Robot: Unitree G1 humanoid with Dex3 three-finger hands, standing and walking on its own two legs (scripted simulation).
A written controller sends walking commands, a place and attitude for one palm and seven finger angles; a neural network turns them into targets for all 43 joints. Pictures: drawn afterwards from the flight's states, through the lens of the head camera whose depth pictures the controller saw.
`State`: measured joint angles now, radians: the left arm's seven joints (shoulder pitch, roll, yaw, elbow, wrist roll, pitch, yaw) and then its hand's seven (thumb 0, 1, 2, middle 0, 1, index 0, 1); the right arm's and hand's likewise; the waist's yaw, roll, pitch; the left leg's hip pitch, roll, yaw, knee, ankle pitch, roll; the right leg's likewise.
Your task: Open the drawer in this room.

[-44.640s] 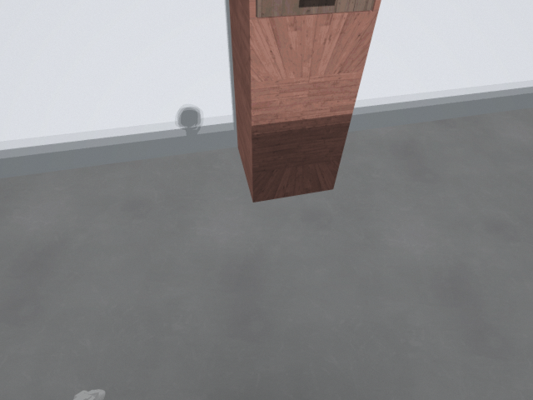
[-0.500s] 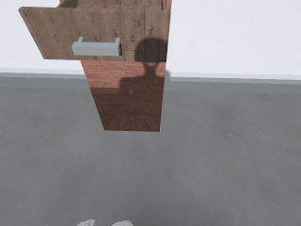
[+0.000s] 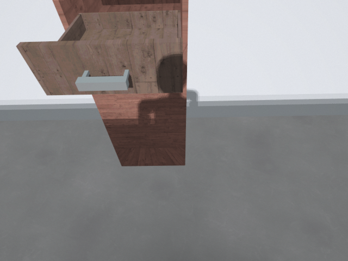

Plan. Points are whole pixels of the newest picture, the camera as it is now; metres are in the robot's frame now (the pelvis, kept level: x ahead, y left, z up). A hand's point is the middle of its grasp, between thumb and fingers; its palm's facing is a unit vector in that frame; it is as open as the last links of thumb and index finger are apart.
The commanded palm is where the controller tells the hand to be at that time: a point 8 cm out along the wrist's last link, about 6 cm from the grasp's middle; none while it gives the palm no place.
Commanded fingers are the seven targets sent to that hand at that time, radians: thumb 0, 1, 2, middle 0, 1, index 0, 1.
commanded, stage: let the arm hang, fingers relaxed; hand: left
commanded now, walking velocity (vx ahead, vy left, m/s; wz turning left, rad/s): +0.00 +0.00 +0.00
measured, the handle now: (104, 78) +0.49 +0.20 +0.17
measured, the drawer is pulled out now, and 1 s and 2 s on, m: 0.29 0.29 0.29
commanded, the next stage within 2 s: look to check the result in 0.24 s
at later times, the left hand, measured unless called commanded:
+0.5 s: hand out of the picture +0.01 +0.15 -0.17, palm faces +0.02 -0.98 -0.21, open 7.3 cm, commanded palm none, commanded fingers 0.00 0.90 0.90 -0.20 -0.30 -0.20 -0.30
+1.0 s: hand out of the picture +0.01 +0.15 -0.18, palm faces +0.02 -0.98 -0.19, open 7.3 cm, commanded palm none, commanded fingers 0.00 0.90 0.90 -0.20 -0.30 -0.20 -0.30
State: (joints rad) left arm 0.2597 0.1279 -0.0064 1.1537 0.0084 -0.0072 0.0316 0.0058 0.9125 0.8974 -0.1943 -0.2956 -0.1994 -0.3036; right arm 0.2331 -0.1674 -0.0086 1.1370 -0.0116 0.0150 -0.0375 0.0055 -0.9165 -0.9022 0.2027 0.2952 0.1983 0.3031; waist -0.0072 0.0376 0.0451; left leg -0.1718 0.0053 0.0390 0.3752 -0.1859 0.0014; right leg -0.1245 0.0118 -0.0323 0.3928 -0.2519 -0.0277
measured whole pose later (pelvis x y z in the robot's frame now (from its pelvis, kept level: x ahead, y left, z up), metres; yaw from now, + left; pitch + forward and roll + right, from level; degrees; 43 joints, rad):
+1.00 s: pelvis +0.02 -0.02 +0.00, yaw +0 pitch -1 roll +0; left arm 0.27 0.14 0.00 1.14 0.00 -0.01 0.04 0.01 0.91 0.90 -0.20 -0.30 -0.20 -0.30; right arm 0.26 -0.14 -0.01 1.14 -0.01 0.02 -0.05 0.00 -0.91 -0.90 0.20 0.30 0.20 0.30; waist -0.01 0.01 0.05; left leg -0.15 0.04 0.03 0.38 -0.21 -0.03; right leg -0.09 0.04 -0.04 0.36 -0.26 -0.05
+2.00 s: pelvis +0.00 +0.00 -0.01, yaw +9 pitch +0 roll +0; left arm 0.16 0.23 0.06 1.01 0.02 0.05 0.03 0.01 0.91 0.90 -0.20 -0.30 -0.20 -0.30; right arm 0.21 -0.18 -0.05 1.01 -0.03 0.03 -0.03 0.00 -0.91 -0.90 0.20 0.30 0.20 0.30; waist -0.01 -0.03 0.10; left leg -0.29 -0.05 -0.04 0.53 -0.24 0.03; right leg -0.35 -0.02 -0.02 0.95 -0.47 0.01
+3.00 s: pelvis +0.04 -0.04 +0.00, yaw +14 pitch -1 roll +0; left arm 0.24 0.16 0.02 1.09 0.01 0.00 0.03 0.01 0.91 0.90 -0.20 -0.30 -0.20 -0.30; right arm 0.20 -0.17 -0.02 1.10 -0.01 0.02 -0.04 0.00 -0.91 -0.90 0.20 0.30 0.20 0.30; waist 0.01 0.01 0.07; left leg -0.19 0.01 -0.15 0.44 -0.23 -0.06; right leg -0.10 0.01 -0.06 0.43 -0.31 -0.03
